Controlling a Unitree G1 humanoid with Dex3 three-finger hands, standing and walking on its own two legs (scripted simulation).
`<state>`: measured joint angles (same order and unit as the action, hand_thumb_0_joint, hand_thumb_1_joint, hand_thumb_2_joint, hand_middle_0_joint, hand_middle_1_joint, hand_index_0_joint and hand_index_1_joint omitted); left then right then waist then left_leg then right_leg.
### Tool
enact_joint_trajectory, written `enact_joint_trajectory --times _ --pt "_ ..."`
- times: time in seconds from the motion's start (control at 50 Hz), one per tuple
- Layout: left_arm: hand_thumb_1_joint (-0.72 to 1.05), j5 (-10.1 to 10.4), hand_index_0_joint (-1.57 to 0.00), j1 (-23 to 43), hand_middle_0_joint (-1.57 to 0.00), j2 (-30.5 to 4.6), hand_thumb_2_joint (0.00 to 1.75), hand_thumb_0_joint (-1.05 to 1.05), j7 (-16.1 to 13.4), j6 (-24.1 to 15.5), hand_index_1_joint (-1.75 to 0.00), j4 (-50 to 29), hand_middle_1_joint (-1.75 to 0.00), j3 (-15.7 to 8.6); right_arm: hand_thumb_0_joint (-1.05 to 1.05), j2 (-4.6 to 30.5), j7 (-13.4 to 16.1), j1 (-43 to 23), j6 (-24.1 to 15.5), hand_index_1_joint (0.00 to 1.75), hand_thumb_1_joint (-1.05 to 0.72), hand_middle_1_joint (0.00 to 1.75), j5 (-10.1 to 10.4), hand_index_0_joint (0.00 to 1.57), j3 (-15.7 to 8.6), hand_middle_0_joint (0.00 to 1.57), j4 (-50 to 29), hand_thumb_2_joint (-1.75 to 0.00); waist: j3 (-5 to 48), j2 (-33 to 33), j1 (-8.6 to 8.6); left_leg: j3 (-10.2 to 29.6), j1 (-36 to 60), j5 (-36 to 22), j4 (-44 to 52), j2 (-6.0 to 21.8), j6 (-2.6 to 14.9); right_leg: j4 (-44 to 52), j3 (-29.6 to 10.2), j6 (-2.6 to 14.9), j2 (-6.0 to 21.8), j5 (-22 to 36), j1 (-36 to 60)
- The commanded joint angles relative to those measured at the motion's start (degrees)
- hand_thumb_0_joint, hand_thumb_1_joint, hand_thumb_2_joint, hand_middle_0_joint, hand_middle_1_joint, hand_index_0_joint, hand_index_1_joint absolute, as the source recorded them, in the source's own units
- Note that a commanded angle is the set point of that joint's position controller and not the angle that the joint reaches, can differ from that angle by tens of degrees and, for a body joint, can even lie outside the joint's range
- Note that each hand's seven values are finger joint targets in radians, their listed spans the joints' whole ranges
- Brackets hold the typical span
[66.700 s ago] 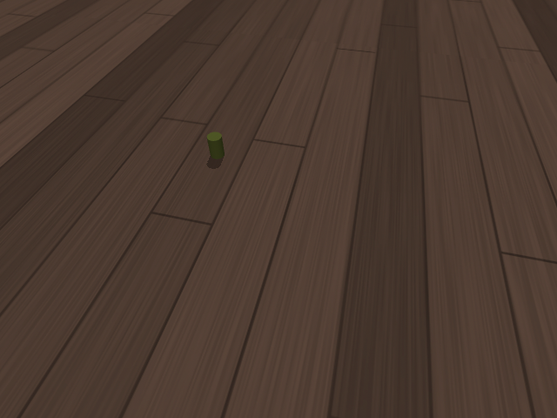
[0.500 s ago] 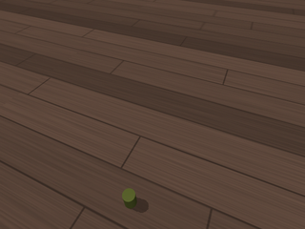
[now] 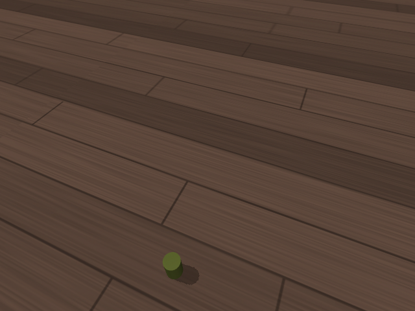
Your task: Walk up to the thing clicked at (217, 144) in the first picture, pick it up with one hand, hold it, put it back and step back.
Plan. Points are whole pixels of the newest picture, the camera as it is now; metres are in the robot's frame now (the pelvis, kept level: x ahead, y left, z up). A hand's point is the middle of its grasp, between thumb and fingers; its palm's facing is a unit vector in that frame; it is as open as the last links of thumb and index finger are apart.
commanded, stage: stand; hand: left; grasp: from above
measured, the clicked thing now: (173, 265) +0.45 +0.18 -0.72
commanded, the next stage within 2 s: step back in 1.26 s
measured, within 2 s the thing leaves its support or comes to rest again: neither
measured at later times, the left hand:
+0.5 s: hand out of the picture +0.08 +0.24 -0.16, palm faces +0.01 -0.94 -0.33, open 7.3 cm
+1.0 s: hand out of the picture +0.09 +0.23 -0.16, palm faces +0.00 -0.94 -0.33, open 7.3 cm
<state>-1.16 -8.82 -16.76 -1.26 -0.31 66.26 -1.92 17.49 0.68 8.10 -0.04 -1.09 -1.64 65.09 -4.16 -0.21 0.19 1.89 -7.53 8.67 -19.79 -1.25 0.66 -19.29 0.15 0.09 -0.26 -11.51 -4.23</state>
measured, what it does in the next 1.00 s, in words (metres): stands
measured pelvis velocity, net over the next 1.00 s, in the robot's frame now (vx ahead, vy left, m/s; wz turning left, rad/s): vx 0.02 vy -0.01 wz -0.01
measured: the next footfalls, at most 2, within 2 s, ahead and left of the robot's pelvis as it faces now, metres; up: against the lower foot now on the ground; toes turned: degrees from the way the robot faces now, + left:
none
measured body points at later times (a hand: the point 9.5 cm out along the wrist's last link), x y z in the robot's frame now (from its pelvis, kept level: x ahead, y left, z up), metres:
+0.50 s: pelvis +0.01 +0.00 +0.00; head +0.03 -0.01 +0.45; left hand +0.08 +0.29 -0.14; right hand +0.08 -0.30 -0.14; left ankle +0.03 +0.11 -0.75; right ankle -0.01 -0.12 -0.75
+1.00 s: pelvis +0.02 -0.01 +0.00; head +0.03 -0.01 +0.45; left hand +0.09 +0.28 -0.13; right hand +0.09 -0.31 -0.13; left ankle +0.03 +0.11 -0.75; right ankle -0.01 -0.12 -0.75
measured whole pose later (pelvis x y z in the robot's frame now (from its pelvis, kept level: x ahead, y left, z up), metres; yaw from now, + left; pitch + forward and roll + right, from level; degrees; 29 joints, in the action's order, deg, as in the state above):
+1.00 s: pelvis +0.02 -0.01 +0.00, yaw +0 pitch -3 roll +0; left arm -0.6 -6.0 -18.2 -0.7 -0.7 65.3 -1.4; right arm 19.0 0.5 5.7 -0.4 -0.6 -0.7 65.3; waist -3.4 0.0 -0.3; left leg 1.8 -6.1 9.0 -17.7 -0.5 -0.2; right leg -17.3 0.0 0.9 -1.0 -11.8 -3.0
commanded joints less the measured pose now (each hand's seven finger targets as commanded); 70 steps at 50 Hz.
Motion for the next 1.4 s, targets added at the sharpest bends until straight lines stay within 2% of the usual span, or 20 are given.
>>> enact_joint_trajectory --times 0.0,0.06,0.1,0.3,0.38,0.48,0.66,0.78,0.8,0.84,0.94,0.98,1.04,1.14,1.2,1.22,1.24,1.3,1.34,1.38 --pt "0.90 0.02 -0.20 1.72 -0.20 -11.52 0.90 0.00 -0.56 -1.33 -0.30 -3.00 -0.30 -1.84 0.00 11.35 0.78 -2.52 -1.61 0.30 -0.90 0.30 0.01 0.20 -1.64 0.20 -3.08 -0.90 3.49 -0.17 0.12 6.02 1.32 -4.23 3.25 6.88 1.39 4.47 -5.94 0.91 6.97 4.46 -1.07" --pt "0.90 0.07 -0.20 2.28 -0.20 -11.53 0.90 0.00 -0.48 -1.33 -0.30 -2.95 -0.30 -1.85 0.00 11.07 0.83 -2.43 -1.59 0.30 -0.90 0.30 0.02 0.20 -1.39 0.20 -2.86 -0.90 3.70 0.03 0.06 5.77 1.65 -4.89 3.16 7.14 1.39 4.32 -5.76 0.96 6.97 4.86 -0.89" --pt "0.90 0.21 -0.20 2.60 -0.20 -11.40 0.90 0.00 -0.46 -1.37 -0.30 -3.20 -0.30 -1.82 0.00 11.46 0.88 -2.74 -1.78 0.30 -0.90 0.30 0.14 0.20 -1.33 0.20 -2.93 -0.90 4.87 -0.53 0.20 5.62 2.06 -9.71 2.58 7.37 1.35 3.76 -5.61 0.81 7.16 8.76 0.55" --pt "0.90 0.23 -0.20 3.97 -0.20 -11.82 0.90 0.00 -0.11 -1.07 -0.30 -2.94 -0.30 -1.83 0.00 11.76 0.87 -3.47 -1.90 0.30 -0.90 0.30 0.13 0.20 -1.10 0.20 -2.48 -0.90 2.89 0.36 0.13 5.84 0.63 -4.74 4.57 7.37 0.72 4.33 -5.70 1.06 6.87 4.06 -0.57" --pt "0.90 0.27 -0.20 3.66 -0.20 -12.13 0.90 0.00 -0.13 -1.35 -0.30 -3.24 -0.30 -1.81 0.00 12.29 0.89 -4.10 -2.15 0.30 -0.90 0.30 0.20 0.20 -1.24 0.20 -2.59 -0.90 5.59 -0.14 0.32 5.48 3.27 -10.43 3.14 7.76 1.00 4.20 -5.88 0.91 7.28 8.77 0.10" --pt "0.90 0.49 -0.20 5.00 -0.20 -12.51 0.90 0.00 -0.05 -1.29 -0.30 -3.42 -0.30 -1.89 0.00 12.17 0.81 -3.79 -2.01 0.30 -0.90 0.30 0.19 0.20 -1.00 0.20 -2.39 -0.90 5.47 -0.15 -0.25 5.41 2.20 -7.90 3.96 7.68 0.86 4.08 -5.72 1.03 7.09 6.92 0.28" --pt "0.90 0.49 -0.20 4.47 -0.20 -12.89 0.90 0.00 -0.26 -1.65 -0.30 -3.57 -0.30 -1.66 0.00 12.33 0.68 -4.08 -1.82 0.30 -0.90 0.30 0.29 0.20 -0.96 0.20 -2.59 -0.90 6.69 1.02 -0.26 4.88 3.41 -13.82 2.43 7.75 0.99 3.74 -5.07 0.60 7.47 14.85 2.02" --pt "0.90 0.54 -0.20 4.71 -0.20 -13.27 0.90 0.00 -0.16 -1.56 -0.30 -3.51 -0.30 -1.70 0.00 12.67 0.64 -3.93 -1.62 0.30 -0.90 0.30 0.39 0.20 -0.94 0.20 -2.49 -0.90 4.60 0.26 -0.50 5.09 2.20 -8.64 3.59 7.71 0.73 4.77 -5.60 0.83 7.32 8.94 0.62" --pt "0.90 0.47 -0.20 4.61 -0.20 -13.45 0.90 0.00 -0.15 -1.65 -0.30 -3.73 -0.30 -1.71 0.00 12.54 0.64 -4.01 -1.69 0.30 -0.90 0.30 0.28 0.20 -0.94 0.20 -2.53 -0.90 5.16 0.23 -0.34 5.06 2.48 -9.74 3.40 7.80 0.72 4.66 -5.66 0.98 7.52 10.30 1.06" --pt "0.90 0.39 -0.20 4.31 -0.20 -13.36 0.90 0.00 -0.07 -1.57 -0.30 -3.62 -0.30 -1.67 0.00 12.83 0.63 -4.48 -1.69 0.30 -0.90 0.30 0.34 0.20 -1.07 0.20 -2.69 -0.90 4.72 -0.17 -0.34 5.13 2.79 -8.23 3.65 7.78 0.64 4.87 -5.65 0.89 7.25 8.21 -0.03" --pt "0.90 0.50 -0.20 4.44 -0.20 -13.32 0.90 0.00 -0.05 -1.78 -0.30 -4.04 -0.30 -1.46 0.00 12.75 0.49 -4.81 -1.88 0.30 -0.90 0.30 0.39 0.20 -0.99 0.20 -2.85 -0.90 5.64 -0.28 -0.32 5.14 3.17 -11.46 2.99 8.06 0.66 4.42 -5.54 1.02 7.38 11.89 1.20" --pt "0.90 0.49 -0.20 4.43 -0.20 -13.59 0.90 0.00 -0.05 -1.72 -0.30 -3.99 -0.30 -1.50 0.00 12.92 0.50 -4.62 -1.69 0.30 -0.90 0.30 0.46 0.20 -1.02 0.20 -2.77 -0.90 4.89 0.07 -0.45 5.06 2.68 -8.28 3.60 7.84 0.62 5.05 -5.78 1.01 7.26 8.80 0.26" --pt "0.90 0.55 -0.20 4.37 -0.20 -13.73 0.90 0.00 -0.07 -1.87 -0.30 -4.23 -0.30 -1.42 0.00 13.03 0.40 -4.31 -1.68 0.30 -0.90 0.30 0.50 0.20 -1.04 0.20 -2.84 -0.90 6.07 0.37 -0.55 5.00 3.19 -10.02 3.23 7.99 0.74 4.79 -5.73 1.04 7.44 11.48 1.26" --pt "0.90 0.46 -0.20 4.45 -0.20 -13.95 0.90 0.00 0.09 -1.74 -0.30 -4.04 -0.30 -1.38 0.00 12.86 0.31 -4.21 -1.59 0.30 -0.90 0.30 0.43 0.20 -0.77 0.20 -2.73 -0.90 3.11 0.84 -0.54 5.35 1.34 -4.67 4.52 7.70 0.58 5.94 -5.98 0.98 7.09 5.18 -0.95" --pt "0.90 0.38 -0.20 3.95 -0.20 -13.90 0.90 0.00 0.14 -1.78 -0.30 -4.23 -0.30 -1.20 0.00 13.23 0.19 -4.02 -1.60 0.30 -0.90 0.30 0.36 0.20 -0.94 0.20 -2.75 -0.90 3.73 0.51 -0.47 5.38 1.53 -4.72 4.42 7.78 0.63 6.13 -6.11 1.04 7.10 4.65 -0.94" --pt "0.90 0.38 -0.20 4.04 -0.20 -14.00 0.90 0.00 0.13 -1.89 -0.30 -4.38 -0.30 -1.17 0.00 13.44 0.15 -4.13 -1.63 0.30 -0.90 0.30 0.34 0.20 -0.96 0.20 -2.86 -0.90 4.47 0.22 -0.51 5.19 2.01 -6.09 3.92 7.92 0.76 5.88 -6.19 1.12 7.36 6.73 -0.21" --pt "0.90 1.30 -0.20 3.53 -0.20 -18.84 0.90 0.00 -0.10 -1.38 -0.30 -5.96 -0.30 -3.76 0.00 15.73 -0.07 -6.34 -0.75 0.30 -0.90 0.30 0.12 0.20 -1.67 0.20 -4.01 -0.90 -0.99 0.73 -0.11 4.96 -1.56 -13.53 -2.73 6.34 1.48 1.24 -7.64 1.67 6.81 18.31 -4.94" --pt "0.90 1.47 -0.20 2.75 -0.20 -18.90 0.90 0.00 -0.51 -0.98 -0.30 -8.28 -0.30 -4.30 0.00 14.09 -0.07 -4.19 -0.05 0.30 -0.90 0.30 0.90 0.20 -1.68 0.20 -5.89 -0.90 4.33 2.35 -0.50 2.05 -1.93 -13.13 -9.88 3.97 1.22 -1.00 -8.77 5.12 9.32 25.56 -2.80" --pt "0.90 1.29 -0.20 3.92 -0.20 -19.54 0.90 0.00 -0.44 -0.56 -0.30 -10.51 -0.30 -4.69 0.00 14.44 -0.16 -3.29 0.62 0.30 -0.90 0.30 0.97 0.20 -2.17 0.20 -6.97 -0.90 7.03 4.47 -0.77 0.55 -3.03 -7.95 -15.13 1.71 0.76 -1.39 -11.49 8.44 12.53 26.40 -2.94" --pt "0.90 0.74 -0.20 5.63 -0.20 -20.18 0.90 0.00 -0.63 -0.08 -0.30 -12.80 -0.30 -4.87 0.00 14.28 -0.26 -1.92 1.26 0.30 -0.90 0.30 0.78 0.20 -2.60 0.20 -7.97 -0.90 8.11 7.36 -0.70 0.06 -4.14 3.51 -20.96 -0.30 0.70 -2.26 -14.07 11.78 16.17 26.84 -4.69"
